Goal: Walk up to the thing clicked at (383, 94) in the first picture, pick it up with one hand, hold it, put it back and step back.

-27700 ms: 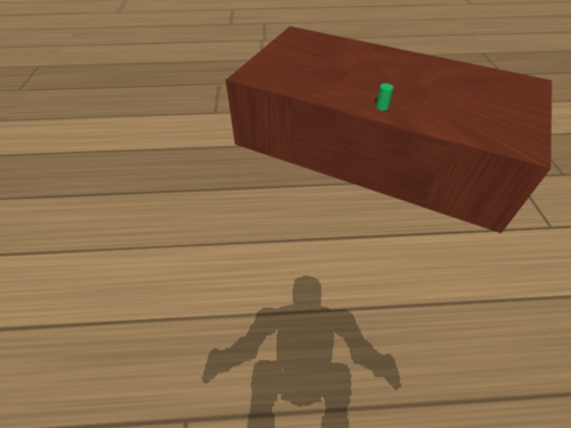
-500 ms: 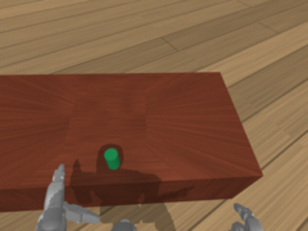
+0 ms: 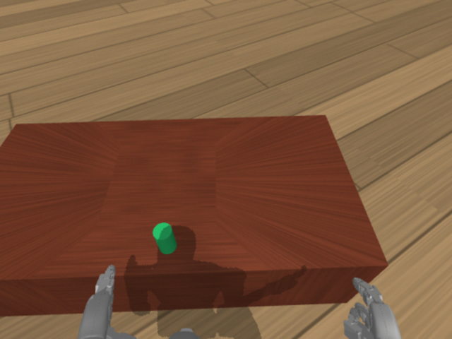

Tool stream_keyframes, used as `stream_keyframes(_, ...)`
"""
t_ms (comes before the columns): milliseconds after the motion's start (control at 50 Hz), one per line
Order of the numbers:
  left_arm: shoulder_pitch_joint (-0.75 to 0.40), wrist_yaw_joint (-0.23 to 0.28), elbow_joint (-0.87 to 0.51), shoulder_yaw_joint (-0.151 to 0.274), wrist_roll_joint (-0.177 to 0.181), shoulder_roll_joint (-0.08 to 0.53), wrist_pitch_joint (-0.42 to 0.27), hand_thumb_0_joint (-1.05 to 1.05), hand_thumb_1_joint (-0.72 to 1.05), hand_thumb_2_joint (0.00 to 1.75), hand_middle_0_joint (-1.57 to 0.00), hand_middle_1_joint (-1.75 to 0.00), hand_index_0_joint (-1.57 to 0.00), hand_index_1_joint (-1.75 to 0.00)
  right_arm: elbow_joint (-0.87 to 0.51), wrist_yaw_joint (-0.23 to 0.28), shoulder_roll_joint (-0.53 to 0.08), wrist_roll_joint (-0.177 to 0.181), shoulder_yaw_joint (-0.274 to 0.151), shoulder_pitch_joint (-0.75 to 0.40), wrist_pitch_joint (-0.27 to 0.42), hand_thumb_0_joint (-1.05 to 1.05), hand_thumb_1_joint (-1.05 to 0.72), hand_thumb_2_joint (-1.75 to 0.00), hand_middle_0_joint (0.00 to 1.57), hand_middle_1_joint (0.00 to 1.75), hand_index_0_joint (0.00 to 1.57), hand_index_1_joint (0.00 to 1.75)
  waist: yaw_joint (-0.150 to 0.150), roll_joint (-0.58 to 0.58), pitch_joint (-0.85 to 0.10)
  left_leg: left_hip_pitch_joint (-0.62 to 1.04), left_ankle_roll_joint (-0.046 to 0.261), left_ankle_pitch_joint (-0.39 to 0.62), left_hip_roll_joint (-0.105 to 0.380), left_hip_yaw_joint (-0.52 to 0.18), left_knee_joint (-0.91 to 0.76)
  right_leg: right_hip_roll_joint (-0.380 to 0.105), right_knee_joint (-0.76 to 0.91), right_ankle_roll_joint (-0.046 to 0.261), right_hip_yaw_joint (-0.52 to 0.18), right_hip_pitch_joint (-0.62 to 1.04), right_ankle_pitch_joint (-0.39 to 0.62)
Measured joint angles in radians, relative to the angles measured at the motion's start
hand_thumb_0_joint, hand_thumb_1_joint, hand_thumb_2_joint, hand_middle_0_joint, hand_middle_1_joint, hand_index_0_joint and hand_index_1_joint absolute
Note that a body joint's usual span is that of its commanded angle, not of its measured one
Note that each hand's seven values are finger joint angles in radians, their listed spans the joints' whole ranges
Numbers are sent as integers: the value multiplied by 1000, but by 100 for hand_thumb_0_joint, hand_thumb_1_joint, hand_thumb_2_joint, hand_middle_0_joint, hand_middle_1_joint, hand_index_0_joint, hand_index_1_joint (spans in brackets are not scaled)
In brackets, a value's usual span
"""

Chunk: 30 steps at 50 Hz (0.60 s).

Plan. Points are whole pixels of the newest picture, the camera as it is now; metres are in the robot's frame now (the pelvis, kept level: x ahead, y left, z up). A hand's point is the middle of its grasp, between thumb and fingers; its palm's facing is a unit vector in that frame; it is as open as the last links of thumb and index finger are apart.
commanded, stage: home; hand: left
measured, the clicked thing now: (165, 238) +0.44 +0.21 -0.29
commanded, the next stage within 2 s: stand in 1.70 s
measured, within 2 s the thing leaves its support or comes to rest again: neither
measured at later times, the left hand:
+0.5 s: hand (129, 325) +0.17 +0.19 -0.06, palm faces +0.11 -0.95 -0.28, open 17.6 cm
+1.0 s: hand (128, 324) +0.17 +0.19 -0.06, palm faces +0.11 -0.95 -0.28, open 17.6 cm
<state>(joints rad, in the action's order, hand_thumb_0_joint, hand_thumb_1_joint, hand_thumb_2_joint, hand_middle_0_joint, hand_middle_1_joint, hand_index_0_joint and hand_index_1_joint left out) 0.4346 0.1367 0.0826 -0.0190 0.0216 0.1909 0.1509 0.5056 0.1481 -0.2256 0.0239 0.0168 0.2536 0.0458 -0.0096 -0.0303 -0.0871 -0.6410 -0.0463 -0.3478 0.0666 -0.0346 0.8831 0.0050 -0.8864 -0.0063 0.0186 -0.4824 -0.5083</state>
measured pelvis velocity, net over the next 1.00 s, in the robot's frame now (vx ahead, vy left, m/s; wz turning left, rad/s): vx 0.00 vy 0.01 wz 0.00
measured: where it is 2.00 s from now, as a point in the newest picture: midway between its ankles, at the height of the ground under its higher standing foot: outside the picture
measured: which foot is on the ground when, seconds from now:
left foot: down 0.00-1.00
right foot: down 0.00-1.00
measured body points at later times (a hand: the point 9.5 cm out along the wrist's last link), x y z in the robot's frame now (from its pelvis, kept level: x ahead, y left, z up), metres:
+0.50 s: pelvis +0.00 +0.01 -0.01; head +0.02 +0.00 +0.44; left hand +0.16 +0.24 -0.04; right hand +0.16 -0.24 -0.08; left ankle +0.06 +0.15 -0.69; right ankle -0.03 -0.12 -0.69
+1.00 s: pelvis +0.00 +0.01 -0.01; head +0.02 +0.00 +0.44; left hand +0.16 +0.24 -0.04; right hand +0.16 -0.23 -0.08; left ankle +0.06 +0.15 -0.69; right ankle -0.03 -0.12 -0.69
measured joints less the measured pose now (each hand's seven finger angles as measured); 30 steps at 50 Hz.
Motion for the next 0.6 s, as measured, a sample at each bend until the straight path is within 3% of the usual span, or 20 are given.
stream_keyframes(600, 19, -1, -49, 8, -8, 11, 52, -2, -57, 4, -6, -6, -6, -6, -5, 8, 14, -7, 5, 5, 51, 1, -90, -90, 20, 30, 21, 30, 0, 1, -3, -30, 6, -18, -1, 3, 44, -1, -35, -7, -5, -26, -13)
